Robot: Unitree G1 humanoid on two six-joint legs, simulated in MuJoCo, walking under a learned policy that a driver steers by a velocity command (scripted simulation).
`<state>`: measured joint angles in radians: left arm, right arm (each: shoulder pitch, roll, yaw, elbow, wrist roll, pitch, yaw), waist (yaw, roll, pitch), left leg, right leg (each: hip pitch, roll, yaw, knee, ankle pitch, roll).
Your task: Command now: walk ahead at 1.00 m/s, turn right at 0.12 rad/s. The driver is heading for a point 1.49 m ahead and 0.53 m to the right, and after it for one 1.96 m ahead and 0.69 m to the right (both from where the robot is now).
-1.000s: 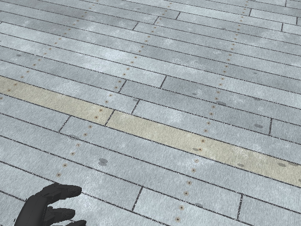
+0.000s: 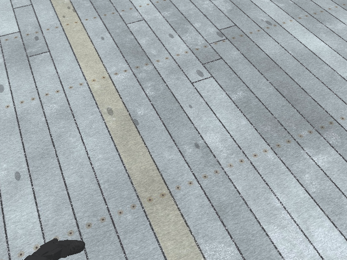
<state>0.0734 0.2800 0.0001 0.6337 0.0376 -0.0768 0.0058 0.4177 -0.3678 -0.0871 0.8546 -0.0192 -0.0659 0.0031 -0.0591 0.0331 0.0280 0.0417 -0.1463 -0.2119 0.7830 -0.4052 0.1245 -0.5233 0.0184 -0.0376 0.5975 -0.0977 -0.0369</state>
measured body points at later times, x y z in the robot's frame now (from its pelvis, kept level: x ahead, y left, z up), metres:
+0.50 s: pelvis +0.45 -0.04 +0.02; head +0.47 -0.04 +0.47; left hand +0.57 +0.23 -0.10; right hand +0.55 -0.34 -0.06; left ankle +0.52 +0.07 -0.71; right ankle +0.28 -0.10 -0.60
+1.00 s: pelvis +0.84 -0.28 +0.02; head +0.86 -0.28 +0.47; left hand +1.07 -0.11 -0.11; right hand +0.78 -0.54 -0.09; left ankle +0.95 -0.14 -0.61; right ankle +0.81 -0.29 -0.71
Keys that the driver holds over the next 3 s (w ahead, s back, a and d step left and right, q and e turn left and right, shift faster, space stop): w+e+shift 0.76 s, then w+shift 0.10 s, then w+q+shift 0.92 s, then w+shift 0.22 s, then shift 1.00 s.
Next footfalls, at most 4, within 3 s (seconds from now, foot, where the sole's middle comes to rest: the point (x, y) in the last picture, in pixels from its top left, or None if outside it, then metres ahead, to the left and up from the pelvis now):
0.38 left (159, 238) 0.55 0.06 -0.75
0.82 right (244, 167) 0.84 -0.32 -0.75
1.28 left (259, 96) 1.28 -0.49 -0.75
1.70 right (297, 51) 1.64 -0.80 -0.75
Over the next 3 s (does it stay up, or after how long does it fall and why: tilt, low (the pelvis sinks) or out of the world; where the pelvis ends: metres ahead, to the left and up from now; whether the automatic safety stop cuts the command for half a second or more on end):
stays up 2.16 -0.61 0.02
